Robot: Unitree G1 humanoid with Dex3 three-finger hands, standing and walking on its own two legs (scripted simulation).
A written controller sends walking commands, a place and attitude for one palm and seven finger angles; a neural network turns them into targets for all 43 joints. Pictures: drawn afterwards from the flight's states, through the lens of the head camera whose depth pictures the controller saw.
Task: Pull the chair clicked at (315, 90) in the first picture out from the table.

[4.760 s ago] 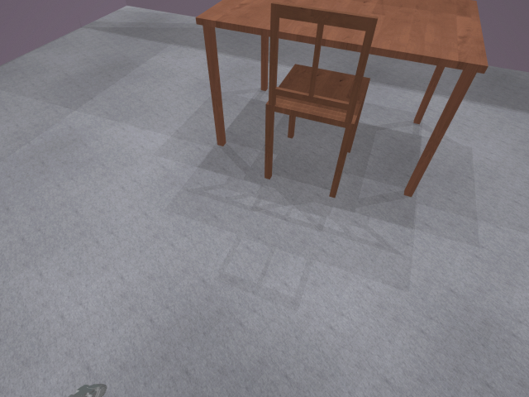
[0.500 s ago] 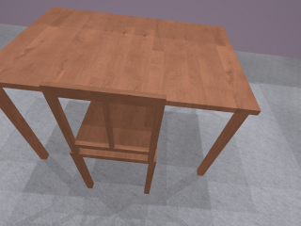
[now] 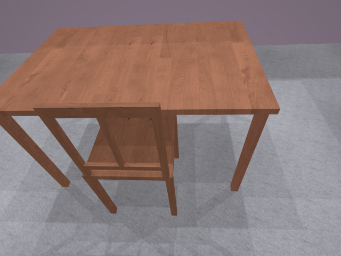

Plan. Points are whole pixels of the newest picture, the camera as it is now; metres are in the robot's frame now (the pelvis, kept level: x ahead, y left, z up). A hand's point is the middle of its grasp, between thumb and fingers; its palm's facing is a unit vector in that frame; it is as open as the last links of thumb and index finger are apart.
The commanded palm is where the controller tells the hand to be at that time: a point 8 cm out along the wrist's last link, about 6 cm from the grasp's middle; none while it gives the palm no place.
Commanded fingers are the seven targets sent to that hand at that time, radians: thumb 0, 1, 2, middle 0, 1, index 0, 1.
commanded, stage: come to a stop and stand still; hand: left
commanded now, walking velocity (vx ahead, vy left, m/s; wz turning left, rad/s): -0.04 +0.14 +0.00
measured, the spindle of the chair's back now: (112, 143) +0.48 +0.25 -0.09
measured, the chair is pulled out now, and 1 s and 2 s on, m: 0.00 0.00 0.00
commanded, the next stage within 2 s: look again from close up in 0.66 s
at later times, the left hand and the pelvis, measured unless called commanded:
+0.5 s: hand out of the picture -0.03 +0.24 -0.19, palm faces +0.06 -0.98 -0.18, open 7.4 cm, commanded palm none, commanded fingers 0.00 0.90 0.90 -0.20 -0.30 -0.20 -0.30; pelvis -0.02 +0.06 -0.01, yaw +1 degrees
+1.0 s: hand out of the picture -0.01 +0.24 -0.18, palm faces +0.02 -0.97 -0.24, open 7.4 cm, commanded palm none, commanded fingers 0.00 0.90 0.90 -0.20 -0.30 -0.20 -0.30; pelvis -0.01 +0.06 -0.01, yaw +1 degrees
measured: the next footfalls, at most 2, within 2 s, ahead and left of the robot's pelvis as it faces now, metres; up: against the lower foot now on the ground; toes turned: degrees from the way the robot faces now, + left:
left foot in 0.26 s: +0.00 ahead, +0.17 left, +0.00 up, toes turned +3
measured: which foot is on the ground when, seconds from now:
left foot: up 0.00-0.24, down 0.26-1.00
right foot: down 0.00-1.00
